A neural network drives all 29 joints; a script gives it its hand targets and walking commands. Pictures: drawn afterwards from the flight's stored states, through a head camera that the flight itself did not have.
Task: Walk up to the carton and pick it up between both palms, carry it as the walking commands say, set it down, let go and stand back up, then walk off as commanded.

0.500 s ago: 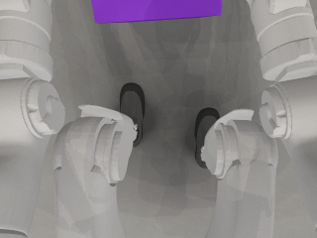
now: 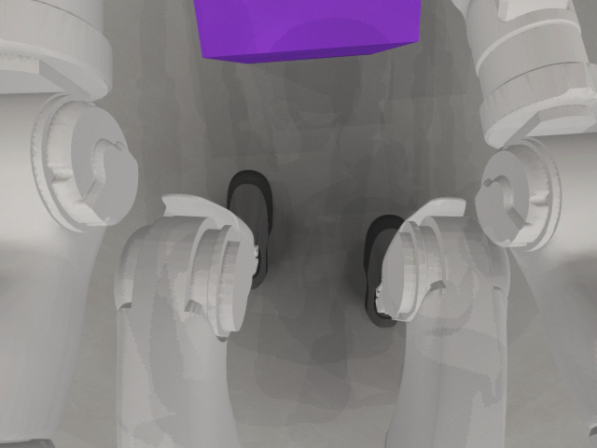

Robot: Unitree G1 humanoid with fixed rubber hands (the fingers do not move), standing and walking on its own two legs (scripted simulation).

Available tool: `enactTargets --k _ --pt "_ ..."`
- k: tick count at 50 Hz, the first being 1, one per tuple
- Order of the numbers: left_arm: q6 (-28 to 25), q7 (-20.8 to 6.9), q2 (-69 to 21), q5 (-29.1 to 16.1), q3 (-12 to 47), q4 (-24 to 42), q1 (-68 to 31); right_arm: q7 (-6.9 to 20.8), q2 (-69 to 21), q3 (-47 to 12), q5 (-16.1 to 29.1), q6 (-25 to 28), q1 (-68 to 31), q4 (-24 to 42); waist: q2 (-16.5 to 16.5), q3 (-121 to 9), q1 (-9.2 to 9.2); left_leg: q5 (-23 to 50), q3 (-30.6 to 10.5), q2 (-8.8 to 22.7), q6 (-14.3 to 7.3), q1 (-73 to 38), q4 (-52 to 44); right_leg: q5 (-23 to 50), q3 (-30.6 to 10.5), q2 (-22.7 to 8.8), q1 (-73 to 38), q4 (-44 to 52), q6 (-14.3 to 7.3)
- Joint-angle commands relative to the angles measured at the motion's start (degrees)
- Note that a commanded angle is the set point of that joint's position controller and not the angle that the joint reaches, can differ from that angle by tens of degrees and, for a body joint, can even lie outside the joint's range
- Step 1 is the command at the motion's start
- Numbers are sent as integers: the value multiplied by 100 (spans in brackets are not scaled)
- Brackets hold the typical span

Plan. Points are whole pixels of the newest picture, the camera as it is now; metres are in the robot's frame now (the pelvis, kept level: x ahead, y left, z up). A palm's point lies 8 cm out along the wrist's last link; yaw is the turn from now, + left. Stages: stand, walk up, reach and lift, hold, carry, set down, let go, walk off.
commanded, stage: reach and lift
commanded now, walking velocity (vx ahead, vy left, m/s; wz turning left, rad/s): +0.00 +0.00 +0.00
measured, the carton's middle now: out of the picture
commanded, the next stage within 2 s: none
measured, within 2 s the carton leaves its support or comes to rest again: leaves its support in 0.50 s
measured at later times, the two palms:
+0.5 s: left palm out of the picture +0.51 +0.22 -0.21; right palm out of the picture +0.57 -0.06 -0.20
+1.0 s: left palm out of the picture +0.55 +0.19 -0.17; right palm out of the picture +0.58 -0.08 -0.16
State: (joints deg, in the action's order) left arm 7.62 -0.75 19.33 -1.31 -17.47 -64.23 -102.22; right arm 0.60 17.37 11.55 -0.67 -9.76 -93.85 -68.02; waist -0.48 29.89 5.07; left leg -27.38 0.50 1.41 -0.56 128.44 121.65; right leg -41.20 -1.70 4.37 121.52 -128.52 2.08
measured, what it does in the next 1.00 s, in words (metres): stands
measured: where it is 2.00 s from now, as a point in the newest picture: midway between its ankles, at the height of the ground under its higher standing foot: (316, 267)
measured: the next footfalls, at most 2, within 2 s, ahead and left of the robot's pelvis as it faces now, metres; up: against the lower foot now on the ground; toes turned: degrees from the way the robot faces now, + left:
none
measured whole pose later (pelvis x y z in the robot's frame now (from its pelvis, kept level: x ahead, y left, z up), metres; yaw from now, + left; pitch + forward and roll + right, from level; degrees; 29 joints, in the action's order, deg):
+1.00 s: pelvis +0.00 +0.00 +0.01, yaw -4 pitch +33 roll +2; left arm 15.0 5.5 13.7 3.9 -23.0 -56.3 -90.6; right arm -6.8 13.4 12.2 0.1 -14.6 -94.6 -59.3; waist 6.6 29.8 8.1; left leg -30.2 -2.4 0.6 3.4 124.6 121.4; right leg -38.4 -2.5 9.8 121.5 -126.7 2.2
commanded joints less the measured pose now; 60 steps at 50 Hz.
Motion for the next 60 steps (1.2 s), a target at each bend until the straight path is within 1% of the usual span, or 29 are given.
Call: enactTargets --k 1,3,4,6,7,9,13,15,18,19,21,23,24,27,28,32,34,35,38,39,40,41,42,45,47,49,53,54,60 --pt "538 -1121 -4163 783 -742 -1856 1838 617 -3024 -1399 105 287 -3253 3039 2001 -4967 918 1604 55 -708 -193 -3192 -252 1523 386 309 -1490 1551 200" --pt "601 -1252 -4306 1159 -964 -2007 2129 703 -3910 -1625 238 160 -2650 2777 2362 -5172 1133 1597 138 -660 -241 -2777 -136 2082 261 339 -1727 1462 255" --pt "695 -1343 -4275 1201 -910 -1701 2142 712 -4086 -1590 392 72 -2189 2489 1982 -5324 1251 1551 181 -632 -218 -2770 -211 2181 192 380 -1944 1445 241" --pt "843 -1640 -4796 1166 -634 -1268 1886 676 -4348 -1568 410 -13 -1879 2250 1516 -5443 1084 1661 163 -571 -195 -2302 -240 2705 110 446 -2312 1312 153" --pt "964 -1682 -4614 1168 -671 -1351 1995 615 -4077 -1429 479 -95 -1799 2117 1068 -5395 1365 1566 297 -536 -68 -2341 -228 2553 34 452 -2292 1377 96" --pt "869 -1727 -4329 996 -386 -382 1247 498 -4216 -1303 487 -79 -1493 1839 1196 -5186 1036 1530 240 -537 -88 -1990 -191 2789 63 514 -2153 1402 83" --pt "274 -1446 -4213 237 795 1478 -315 394 -4841 -2115 1254 120 -2429 2533 630 -6548 1284 2644 395 -536 -45 -3209 -65 3249 133 653 -2204 966 -18" --pt "170 -1340 -4514 -187 972 2009 -870 316 -4717 -2047 1213 166 -2469 2125 492 -6778 1070 3380 339 -538 60 -4248 41 3057 250 655 -1624 934 -1" --pt "299 -1316 -4582 -297 655 564 -447 282 -4735 -2106 769 155 -2704 1819 1439 -5881 951 2194 439 -578 80 -2980 89 2502 250 443 -1925 1039 -35" --pt "139 -1315 -4588 -473 863 1435 -1014 300 -5143 -2339 916 223 -2993 2405 1866 -6506 834 2279 400 -643 43 -2894 -29 3170 216 423 -2760 965 -11" --pt "52 -1337 -4535 -592 896 1648 -1534 314 -5334 -2001 642 139 -2584 1695 1854 -6425 628 2099 458 -599 71 -2594 -6 3120 215 427 -2822 987 -69" --pt "22 -1320 -4224 -490 876 1412 -1917 361 -5351 -1383 307 54 -2191 978 1342 -5644 479 1700 492 -560 99 -2440 -129 2392 242 480 -1960 1124 -174" --pt "-17 -1295 -4509 -594 1283 1848 -2137 386 -5446 -1571 461 101 -2355 1267 791 -5832 638 2054 388 -568 127 -3012 -198 2564 149 509 -1884 1056 -230" --pt "-52 -1145 -4493 -772 1420 2076 -2587 425 -5305 -1286 299 40 -2359 1108 439 -6140 469 2025 312 -604 156 -3519 -228 2180 283 518 -1493 923 -259" --pt "-29 -1130 -4618 -839 1540 2016 -2684 405 -5300 -1130 201 39 -2229 918 459 -6356 297 2160 318 -621 214 -3767 -225 2237 413 554 -1592 941 -293" --pt "-141 -957 -4408 -1150 1650 2722 -3416 378 -5564 -1440 315 -46 -2795 1575 650 -7558 486 2285 508 -717 199 -4252 -255 2450 351 539 -2441 1053 -205" --pt "-97 -842 -4463 -1264 1658 2651 -3572 376 -5516 -1374 342 -71 -3012 1673 878 -7775 347 2161 402 -692 146 -4399 -331 2300 501 524 -2389 1033 -162" --pt "-74 -828 -4210 -937 1247 2257 -3101 376 -5637 -1472 396 -112 -3240 1621 1043 -7571 907 1977 506 -679 127 -4293 -373 2075 451 460 -2390 1100 -63" --pt "7 -637 -4204 -743 1052 2232 -3136 497 -5902 -1626 587 -240 -3251 1660 1227 -8087 1305 2099 602 -723 67 -4631 -457 2055 474 559 -2501 1163 -36" --pt "124 -633 -4280 -586 1026 1956 -2822 529 -5817 -1570 595 -269 -3301 1684 1202 -7897 1264 1894 607 -716 55 -4486 -501 1888 574 571 -2317 1140 18" --pt "104 -652 -4224 -387 726 2059 -2748 593 -6090 -1566 523 -347 -2965 1355 1208 -7722 1564 1956 627 -665 18 -4134 -476 2016 336 568 -2343 1203 -63" --pt "193 -666 -4374 -359 860 1889 -2606 638 -6081 -1572 573 -362 -3115 1516 1100 -7774 1514 1916 636 -730 14 -4350 -641 1931 476 601 -2193 1214 7" --pt "246 -697 -4493 -150 835 1782 -2336 658 -6105 -1753 714 -309 -3225 1693 1030 -8015 1767 2065 667 -702 0 -4523 -555 2060 360 582 -2316 1246 -22" --pt "439 -801 -4874 56 1003 1891 -2209 684 -6287 -1588 673 -466 -2884 1369 868 -8409 1590 2002 701 -698 42 -4703 -646 1945 511 674 -2346 1260 3" --pt "563 -910 -5068 213 699 1588 -1664 707 -6481 -1808 787 -436 -3070 1722 1131 -8358 1868 2033 744 -689 -44 -4344 -564 2168 329 657 -2593 1383 28" --pt "556 -1035 -5457 122 932 2066 -1862 625 -6494 -1679 577 -421 -2809 1712 980 -8688 1460 2315 772 -758 39 -4246 -613 2587 384 722 -2844 1455 10" --pt "565 -1108 -5362 -653 1908 3562 -2633 375 -6761 -2220 1098 -425 -3262 2848 810 -11026 1145 3378 812 -786 141 -5327 -520 3687 438 776 -4005 1327 -3" --pt "537 -1106 -5452 -937 2257 4062 -3262 278 -6651 -2081 922 -433 -3028 2836 739 -11532 701 3349 748 -786 201 -5254 -397 3798 381 776 -4352 1247 -113" --pt "814 -817 -5691 -1313 3088 4786 -4159 57 -5947 -1666 632 -495 -3161 3137 -415 -12268 -179 4459 286 -711 458 -7907 -520 2747 661 703 -2655 1572 -273"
